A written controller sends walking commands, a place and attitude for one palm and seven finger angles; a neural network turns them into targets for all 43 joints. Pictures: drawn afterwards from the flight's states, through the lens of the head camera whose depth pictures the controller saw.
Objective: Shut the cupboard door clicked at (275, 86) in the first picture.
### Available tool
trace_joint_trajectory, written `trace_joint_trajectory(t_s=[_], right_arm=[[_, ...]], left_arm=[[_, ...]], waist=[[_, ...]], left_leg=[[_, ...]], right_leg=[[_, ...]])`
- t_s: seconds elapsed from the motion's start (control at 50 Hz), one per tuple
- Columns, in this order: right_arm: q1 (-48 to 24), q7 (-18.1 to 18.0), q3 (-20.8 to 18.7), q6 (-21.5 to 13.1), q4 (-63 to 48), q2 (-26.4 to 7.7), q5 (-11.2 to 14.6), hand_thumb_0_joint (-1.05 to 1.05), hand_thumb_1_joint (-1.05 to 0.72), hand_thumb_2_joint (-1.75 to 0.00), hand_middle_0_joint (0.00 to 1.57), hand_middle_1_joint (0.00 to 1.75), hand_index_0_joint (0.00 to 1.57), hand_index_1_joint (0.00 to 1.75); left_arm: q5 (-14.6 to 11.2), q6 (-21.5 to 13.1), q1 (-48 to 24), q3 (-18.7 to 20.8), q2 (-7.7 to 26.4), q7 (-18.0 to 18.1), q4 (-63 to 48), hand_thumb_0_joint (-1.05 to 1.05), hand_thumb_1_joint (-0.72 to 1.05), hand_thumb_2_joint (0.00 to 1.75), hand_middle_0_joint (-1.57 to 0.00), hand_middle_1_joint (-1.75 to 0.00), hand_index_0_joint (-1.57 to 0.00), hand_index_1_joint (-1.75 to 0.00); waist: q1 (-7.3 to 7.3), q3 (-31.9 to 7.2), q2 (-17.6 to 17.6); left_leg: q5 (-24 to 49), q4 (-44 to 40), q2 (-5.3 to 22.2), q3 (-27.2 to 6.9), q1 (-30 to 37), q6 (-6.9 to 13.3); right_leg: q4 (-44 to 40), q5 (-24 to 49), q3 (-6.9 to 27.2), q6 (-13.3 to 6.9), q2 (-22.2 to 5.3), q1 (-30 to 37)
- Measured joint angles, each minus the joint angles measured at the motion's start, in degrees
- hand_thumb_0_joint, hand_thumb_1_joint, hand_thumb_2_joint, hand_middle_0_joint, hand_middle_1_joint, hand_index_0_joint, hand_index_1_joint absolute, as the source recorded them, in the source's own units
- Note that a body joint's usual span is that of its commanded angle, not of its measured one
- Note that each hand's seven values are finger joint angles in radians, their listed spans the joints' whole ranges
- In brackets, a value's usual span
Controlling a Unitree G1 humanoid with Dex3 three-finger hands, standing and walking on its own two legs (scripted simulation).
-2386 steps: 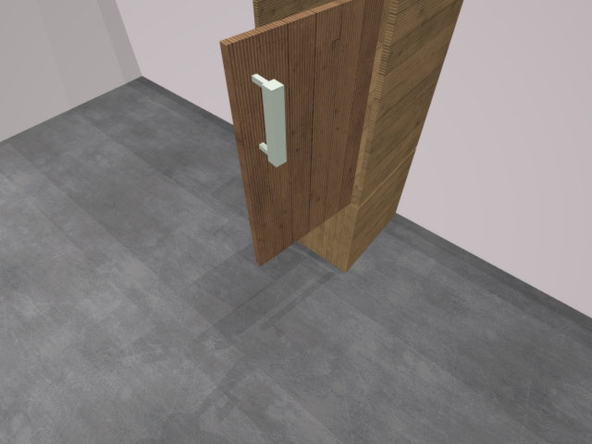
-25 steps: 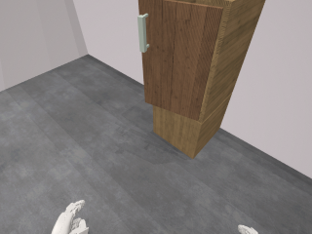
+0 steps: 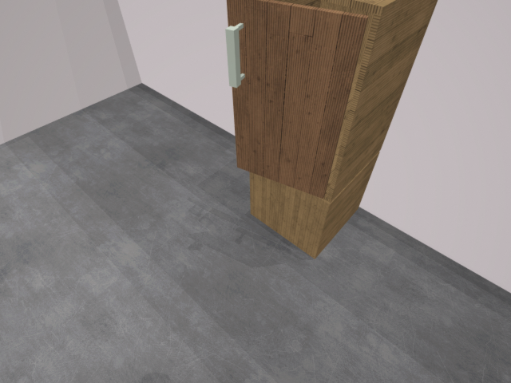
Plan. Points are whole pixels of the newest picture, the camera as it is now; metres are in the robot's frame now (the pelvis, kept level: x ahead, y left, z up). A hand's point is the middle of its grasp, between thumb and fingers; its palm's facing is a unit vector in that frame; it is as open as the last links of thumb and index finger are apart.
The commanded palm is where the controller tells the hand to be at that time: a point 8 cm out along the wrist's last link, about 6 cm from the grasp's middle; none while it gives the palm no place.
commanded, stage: let the arm hang, fingers relaxed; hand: left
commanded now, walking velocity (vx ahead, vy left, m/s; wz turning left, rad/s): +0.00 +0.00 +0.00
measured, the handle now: (237, 55) +0.89 +0.10 +0.11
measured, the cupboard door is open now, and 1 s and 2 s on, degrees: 14 14 14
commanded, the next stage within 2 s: look to check the result in 0.40 s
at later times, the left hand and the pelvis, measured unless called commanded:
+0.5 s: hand out of the picture -0.04 +0.15 -0.18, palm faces +0.03 -0.99 -0.14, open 7.4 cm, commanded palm none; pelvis +0.00 +0.01 +0.00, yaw -1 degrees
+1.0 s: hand out of the picture -0.01 +0.18 -0.18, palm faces +0.00 -0.98 -0.18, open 7.4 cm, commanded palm none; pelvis +0.02 +0.01 +0.00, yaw -1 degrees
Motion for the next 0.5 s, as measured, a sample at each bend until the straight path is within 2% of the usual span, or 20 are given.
trace_joint_trajectory(t_s=[0.26, 0.5], right_arm=[[1.1, -0.3, -0.1, -0.5, 1.0, 1.5, 0.0, 0.01, -0.91, -0.9, 0.2, 0.3, 0.2, 0.3], [1.0, -0.4, -0.4, -0.7, 0.4, 1.1, 0.0, 0.01, -0.91, -0.9, 0.2, 0.3, 0.2, 0.3]], left_arm=[[0.2, -0.7, -0.3, -0.4, -3.9, 0.2, -0.1, 0.0, 0.91, 0.89, -0.2, -0.3, -0.2, -0.3], [0.2, -0.7, -0.6, 0.0, -3.0, 0.3, -0.3, 0.0, 0.91, 0.89, -0.2, -0.3, -0.2, -0.3]], waist=[[-0.12, -1.3, -1.4], [-0.28, -1.1, -1.3]], left_leg=[[-0.1, -0.2, -0.4, 0.7, 0.0, 0.4], [-0.3, -0.4, -0.6, 1.3, 0.0, 0.7]], right_leg=[[1.2, -0.6, 0.7, 0.4, -0.5, -0.8], [1.2, -0.7, 1.2, 0.7, -0.7, -1.1]])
